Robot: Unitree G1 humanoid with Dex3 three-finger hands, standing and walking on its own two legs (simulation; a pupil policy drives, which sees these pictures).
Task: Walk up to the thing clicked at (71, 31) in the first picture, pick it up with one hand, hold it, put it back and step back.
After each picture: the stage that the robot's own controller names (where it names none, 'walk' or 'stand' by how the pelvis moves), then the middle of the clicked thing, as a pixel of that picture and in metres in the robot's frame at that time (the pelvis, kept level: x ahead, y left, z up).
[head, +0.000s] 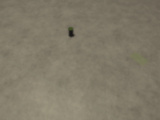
stand; (71, 32) +1.60 +0.15 -0.72
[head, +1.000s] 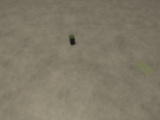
walk; (72, 40) +1.48 +0.23 -0.72
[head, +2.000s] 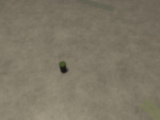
walk; (63, 67) +0.97 +0.27 -0.71
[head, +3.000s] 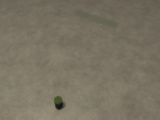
walk; (58, 103) +0.60 +0.20 -0.70
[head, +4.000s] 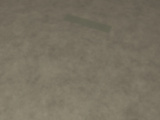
stand; out of the picture +0.39 +0.20 -0.70
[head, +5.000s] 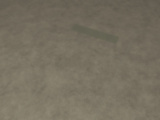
stand; out of the picture +0.34 +0.19 -0.72
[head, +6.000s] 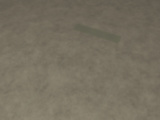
stand; out of the picture +0.36 +0.19 -0.73
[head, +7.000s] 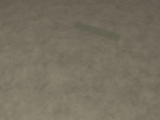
stand; out of the picture +0.36 +0.20 -0.72
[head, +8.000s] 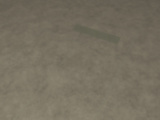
stand; out of the picture +0.36 +0.20 -0.73
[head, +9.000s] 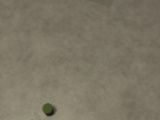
go down; (48, 110) +0.38 +0.20 -0.63
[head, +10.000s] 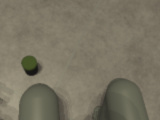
go down; (30, 66) +0.45 +0.20 -0.31
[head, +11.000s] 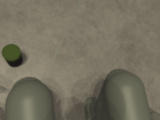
close in; (13, 56) +0.45 +0.21 -0.26
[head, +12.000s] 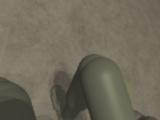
close; out of the picture +0.44 +0.25 -0.23
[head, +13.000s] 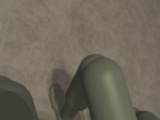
close; out of the picture +0.43 +0.25 -0.23
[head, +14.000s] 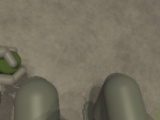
lift; (7, 65) +0.36 +0.24 -0.12
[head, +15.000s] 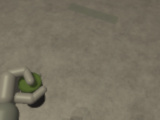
hold; (33, 91) +0.32 +0.17 +0.02
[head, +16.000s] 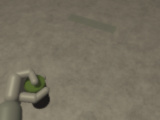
hold; (38, 92) +0.32 +0.17 +0.00
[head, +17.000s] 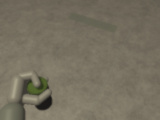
crouch; (40, 94) +0.32 +0.16 -0.02
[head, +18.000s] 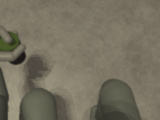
crouch; (12, 49) +0.46 +0.20 -0.09
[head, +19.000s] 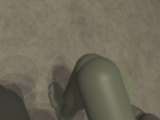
lower; out of the picture +0.45 +0.26 -0.23
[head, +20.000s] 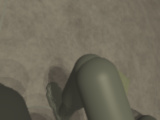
lower; out of the picture +0.45 +0.26 -0.23
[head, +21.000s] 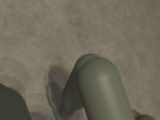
lower; out of the picture +0.45 +0.26 -0.23
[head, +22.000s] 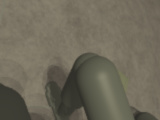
lower; out of the picture +0.46 +0.25 -0.23
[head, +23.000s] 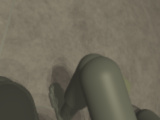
loosen; out of the picture +0.44 +0.23 -0.24
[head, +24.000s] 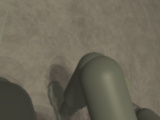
rise; out of the picture +0.44 +0.24 -0.23
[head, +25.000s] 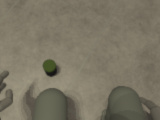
walk; (50, 68) +0.46 +0.16 -0.39
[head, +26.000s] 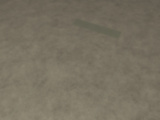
stand; out of the picture +0.38 +0.15 -0.66
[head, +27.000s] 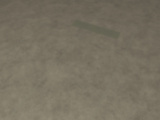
stand; out of the picture +0.39 +0.17 -0.67
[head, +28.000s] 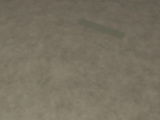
stand; out of the picture +0.39 +0.15 -0.70
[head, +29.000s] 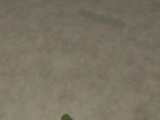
walk; out of the picture +0.42 +0.15 -0.71
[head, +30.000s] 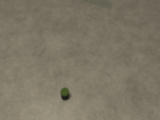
walk; (65, 94) +0.54 +0.12 -0.70
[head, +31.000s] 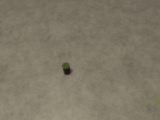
walk; (66, 68) +0.83 +0.21 -0.70
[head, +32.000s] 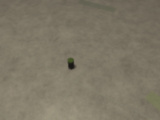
stand; (71, 63) +1.06 +0.17 -0.70
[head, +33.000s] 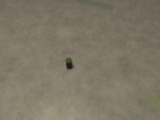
stand; (69, 63) +1.04 +0.15 -0.73
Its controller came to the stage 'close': yes
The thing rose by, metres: 0.73
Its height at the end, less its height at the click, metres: +0.00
